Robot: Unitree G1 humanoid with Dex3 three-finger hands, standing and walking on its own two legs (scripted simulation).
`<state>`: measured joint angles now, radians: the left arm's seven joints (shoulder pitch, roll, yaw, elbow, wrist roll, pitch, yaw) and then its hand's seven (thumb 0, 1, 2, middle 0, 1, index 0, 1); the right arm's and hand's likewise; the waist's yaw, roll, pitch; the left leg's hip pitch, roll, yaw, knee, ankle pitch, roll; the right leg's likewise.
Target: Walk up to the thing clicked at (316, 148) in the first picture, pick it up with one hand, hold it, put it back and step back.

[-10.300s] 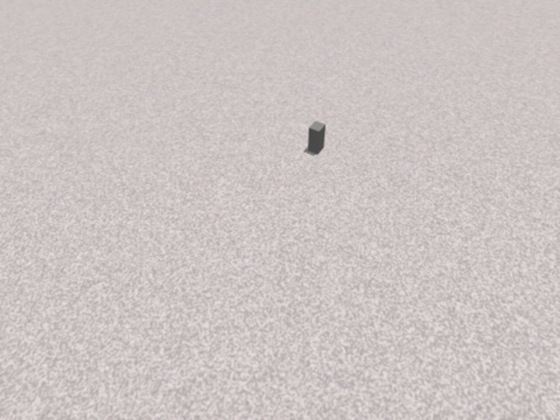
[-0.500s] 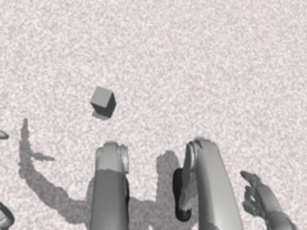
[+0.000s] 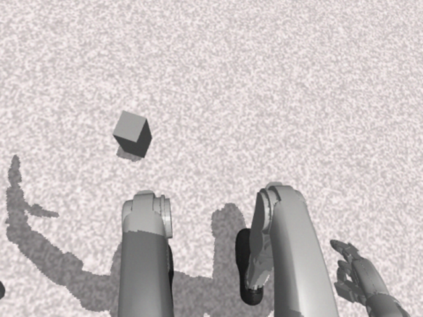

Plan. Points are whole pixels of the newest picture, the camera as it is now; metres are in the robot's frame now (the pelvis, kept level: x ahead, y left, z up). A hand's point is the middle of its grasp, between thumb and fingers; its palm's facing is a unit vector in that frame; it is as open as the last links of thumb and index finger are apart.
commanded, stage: go down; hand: left
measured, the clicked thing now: (134, 136) +0.51 +0.20 -0.31
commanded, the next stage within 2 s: approach in 0.28 s
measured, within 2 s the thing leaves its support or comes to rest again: neither
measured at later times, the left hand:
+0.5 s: hand out of the picture +0.41 +0.41 -0.01, palm faces +0.20 -0.98 -0.08, open 17.5 cm
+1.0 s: hand (83, 149) +0.44 +0.30 -0.21, palm faces +0.11 -0.99 +0.03, open 17.5 cm
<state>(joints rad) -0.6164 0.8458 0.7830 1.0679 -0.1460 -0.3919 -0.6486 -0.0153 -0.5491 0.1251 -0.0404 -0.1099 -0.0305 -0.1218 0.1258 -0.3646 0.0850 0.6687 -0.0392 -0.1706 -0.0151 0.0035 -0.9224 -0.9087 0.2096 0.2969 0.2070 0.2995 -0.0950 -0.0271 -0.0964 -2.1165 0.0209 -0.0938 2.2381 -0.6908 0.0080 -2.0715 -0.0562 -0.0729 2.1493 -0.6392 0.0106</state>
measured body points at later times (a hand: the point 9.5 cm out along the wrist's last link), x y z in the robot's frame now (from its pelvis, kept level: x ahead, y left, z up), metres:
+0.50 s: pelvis +0.00 +0.00 -0.02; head +0.21 +0.08 +0.37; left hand +0.39 +0.46 -0.01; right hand +0.14 -0.28 -0.11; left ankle +0.08 +0.12 -0.35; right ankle +0.11 -0.13 -0.35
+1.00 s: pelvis -0.01 +0.01 -0.09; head +0.24 +0.13 +0.27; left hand +0.43 +0.35 -0.21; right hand +0.13 -0.27 -0.15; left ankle +0.08 +0.12 -0.35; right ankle +0.11 -0.13 -0.35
